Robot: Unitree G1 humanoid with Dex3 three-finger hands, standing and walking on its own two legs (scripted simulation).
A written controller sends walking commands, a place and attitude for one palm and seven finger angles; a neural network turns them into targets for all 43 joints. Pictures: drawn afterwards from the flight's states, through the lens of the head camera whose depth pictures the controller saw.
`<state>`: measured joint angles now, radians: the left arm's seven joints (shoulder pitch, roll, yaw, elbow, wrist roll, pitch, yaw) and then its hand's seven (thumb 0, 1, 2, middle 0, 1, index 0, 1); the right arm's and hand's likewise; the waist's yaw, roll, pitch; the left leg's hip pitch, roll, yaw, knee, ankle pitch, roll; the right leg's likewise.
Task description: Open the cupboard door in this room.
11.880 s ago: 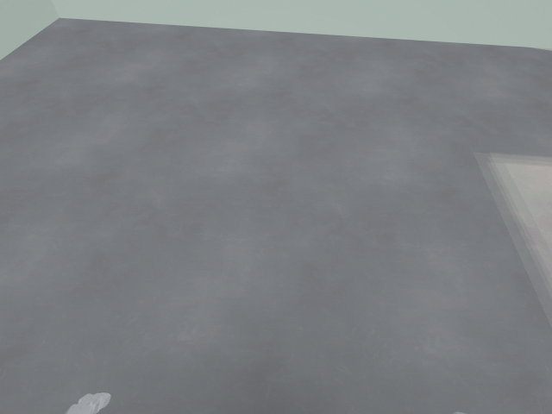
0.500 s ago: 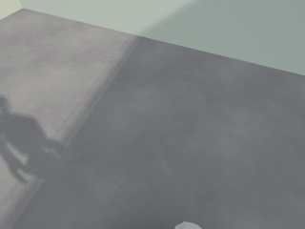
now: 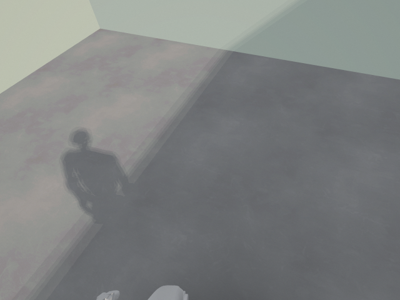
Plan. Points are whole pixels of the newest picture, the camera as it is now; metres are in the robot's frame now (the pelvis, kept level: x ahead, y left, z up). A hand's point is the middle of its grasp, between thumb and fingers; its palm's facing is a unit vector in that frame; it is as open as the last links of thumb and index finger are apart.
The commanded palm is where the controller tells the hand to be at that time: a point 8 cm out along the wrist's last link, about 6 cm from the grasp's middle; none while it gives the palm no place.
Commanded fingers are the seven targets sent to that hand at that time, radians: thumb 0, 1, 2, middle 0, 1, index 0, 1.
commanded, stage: turn or walk to find it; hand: left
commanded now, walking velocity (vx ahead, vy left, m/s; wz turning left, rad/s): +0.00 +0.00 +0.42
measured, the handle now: out of the picture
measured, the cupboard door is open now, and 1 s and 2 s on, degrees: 0 0 0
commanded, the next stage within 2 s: none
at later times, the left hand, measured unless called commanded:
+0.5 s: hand out of the picture -0.07 +0.27 -0.18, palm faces +0.29 -0.93 -0.25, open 7.4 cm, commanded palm none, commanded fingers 0.00 0.90 0.90 -0.20 -0.30 -0.20 -0.30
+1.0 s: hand out of the picture -0.05 +0.19 -0.14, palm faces +0.42 -0.86 -0.28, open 7.4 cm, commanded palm none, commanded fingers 0.00 0.90 0.90 -0.20 -0.30 -0.20 -0.30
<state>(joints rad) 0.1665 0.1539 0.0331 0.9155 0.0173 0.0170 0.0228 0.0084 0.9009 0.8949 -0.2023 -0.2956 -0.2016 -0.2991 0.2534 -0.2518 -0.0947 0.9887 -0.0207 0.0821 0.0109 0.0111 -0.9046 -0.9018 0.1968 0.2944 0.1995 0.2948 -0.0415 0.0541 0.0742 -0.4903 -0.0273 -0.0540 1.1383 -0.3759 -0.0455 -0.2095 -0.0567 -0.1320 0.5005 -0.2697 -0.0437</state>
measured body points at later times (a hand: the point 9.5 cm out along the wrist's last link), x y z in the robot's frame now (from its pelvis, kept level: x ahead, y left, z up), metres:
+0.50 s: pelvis -0.04 +0.05 +0.00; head -0.02 +0.08 +0.44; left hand -0.08 +0.31 -0.16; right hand +0.12 -0.17 -0.13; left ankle -0.06 +0.14 -0.74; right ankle -0.02 -0.09 -0.67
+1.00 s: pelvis -0.06 -0.02 +0.00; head -0.03 -0.05 +0.45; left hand -0.07 +0.23 -0.12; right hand +0.06 -0.25 -0.17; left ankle -0.13 +0.11 -0.65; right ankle -0.02 -0.10 -0.74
